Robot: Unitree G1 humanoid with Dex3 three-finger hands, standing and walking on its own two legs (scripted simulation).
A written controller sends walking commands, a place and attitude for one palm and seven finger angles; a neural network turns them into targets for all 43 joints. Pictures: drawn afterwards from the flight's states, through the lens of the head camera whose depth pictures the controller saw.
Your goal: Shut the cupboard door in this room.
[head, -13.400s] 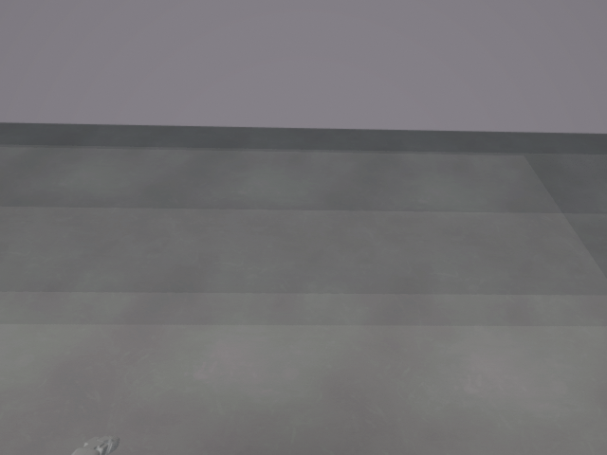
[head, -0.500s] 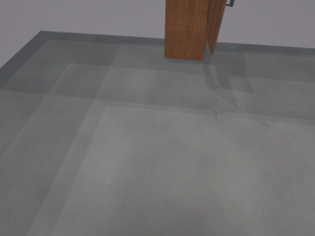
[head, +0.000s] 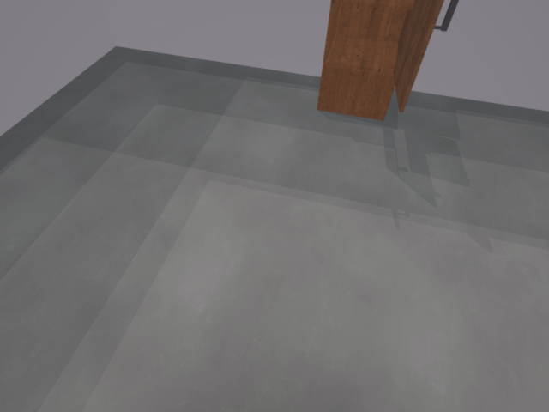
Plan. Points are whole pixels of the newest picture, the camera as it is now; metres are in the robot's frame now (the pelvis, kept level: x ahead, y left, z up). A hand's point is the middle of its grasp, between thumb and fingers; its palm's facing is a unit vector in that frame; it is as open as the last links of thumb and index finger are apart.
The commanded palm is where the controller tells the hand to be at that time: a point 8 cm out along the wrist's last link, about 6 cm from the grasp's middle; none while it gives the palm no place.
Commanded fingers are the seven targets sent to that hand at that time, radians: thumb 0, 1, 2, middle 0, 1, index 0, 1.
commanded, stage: turn or walk to find it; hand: left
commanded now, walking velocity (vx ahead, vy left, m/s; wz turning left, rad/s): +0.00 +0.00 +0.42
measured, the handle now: (444, 12) +1.51 -0.54 -0.01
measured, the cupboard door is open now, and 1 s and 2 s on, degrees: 96 96 96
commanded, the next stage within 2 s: stand and wait in 0.22 s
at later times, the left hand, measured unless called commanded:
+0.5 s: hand out of the picture +0.04 +0.23 -0.16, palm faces +0.11 -0.96 -0.27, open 7.4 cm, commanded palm none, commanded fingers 0.00 0.90 0.90 -0.20 -0.30 -0.20 -0.30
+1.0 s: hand out of the picture -0.09 +0.19 -0.18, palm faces +0.23 -0.95 -0.20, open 7.4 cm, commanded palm none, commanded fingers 0.00 0.90 0.90 -0.20 -0.30 -0.20 -0.30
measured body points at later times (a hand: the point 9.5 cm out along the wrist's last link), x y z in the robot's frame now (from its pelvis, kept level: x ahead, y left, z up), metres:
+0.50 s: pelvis -0.03 +0.02 +0.00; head +0.00 +0.01 +0.45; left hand +0.04 +0.28 -0.14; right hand +0.03 -0.21 -0.16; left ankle +0.00 +0.14 -0.74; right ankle -0.06 -0.10 -0.72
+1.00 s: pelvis -0.03 +0.02 +0.00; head -0.01 +0.03 +0.45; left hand -0.10 +0.24 -0.16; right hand +0.06 -0.21 -0.15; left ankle -0.07 +0.14 -0.74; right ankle -0.05 -0.11 -0.74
